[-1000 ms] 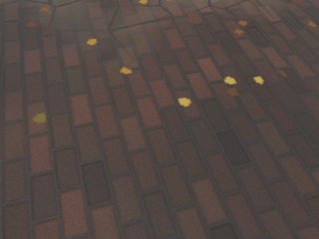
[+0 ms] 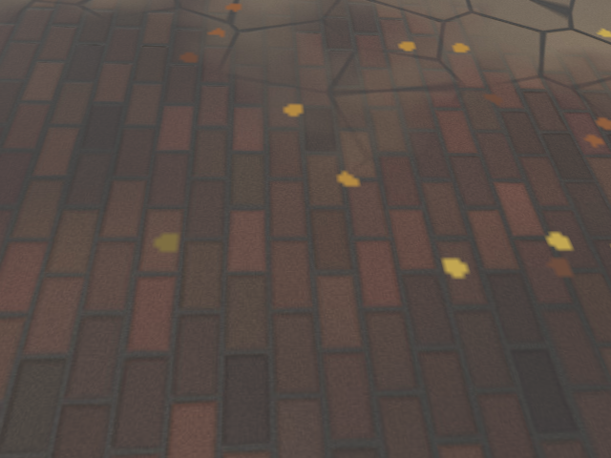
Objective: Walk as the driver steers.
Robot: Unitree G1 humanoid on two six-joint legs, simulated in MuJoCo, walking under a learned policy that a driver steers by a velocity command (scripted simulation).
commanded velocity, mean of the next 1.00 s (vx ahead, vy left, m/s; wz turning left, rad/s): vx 0.95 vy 0.00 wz -0.06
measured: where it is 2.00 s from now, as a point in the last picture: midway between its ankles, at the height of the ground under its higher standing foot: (307, 131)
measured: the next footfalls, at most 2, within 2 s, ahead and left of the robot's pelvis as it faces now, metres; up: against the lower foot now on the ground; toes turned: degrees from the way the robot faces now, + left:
right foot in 0.34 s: +0.50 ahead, -0.02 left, +0.00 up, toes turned +20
left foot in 0.72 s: +0.75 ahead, +0.31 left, +0.00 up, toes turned +6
